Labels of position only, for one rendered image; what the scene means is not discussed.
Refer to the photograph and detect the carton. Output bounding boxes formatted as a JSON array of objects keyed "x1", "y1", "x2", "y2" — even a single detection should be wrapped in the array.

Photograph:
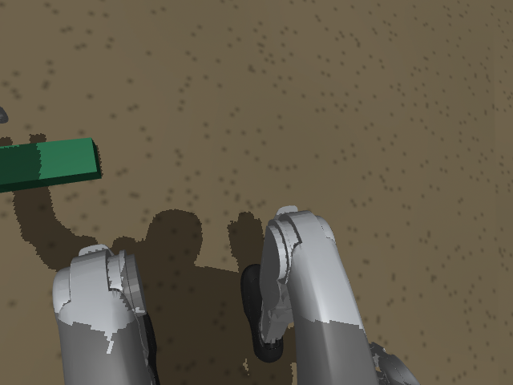
[{"x1": 0, "y1": 138, "x2": 102, "y2": 193}]

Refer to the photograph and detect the right robot foot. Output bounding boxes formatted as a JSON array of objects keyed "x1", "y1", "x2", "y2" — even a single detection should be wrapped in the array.
[{"x1": 240, "y1": 264, "x2": 284, "y2": 363}]

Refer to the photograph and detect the right robot hand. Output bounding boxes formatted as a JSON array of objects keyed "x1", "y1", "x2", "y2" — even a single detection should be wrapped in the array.
[{"x1": 369, "y1": 342, "x2": 420, "y2": 385}]

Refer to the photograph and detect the left robot foot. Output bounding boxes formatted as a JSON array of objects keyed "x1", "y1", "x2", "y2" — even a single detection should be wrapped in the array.
[{"x1": 143, "y1": 312, "x2": 160, "y2": 385}]

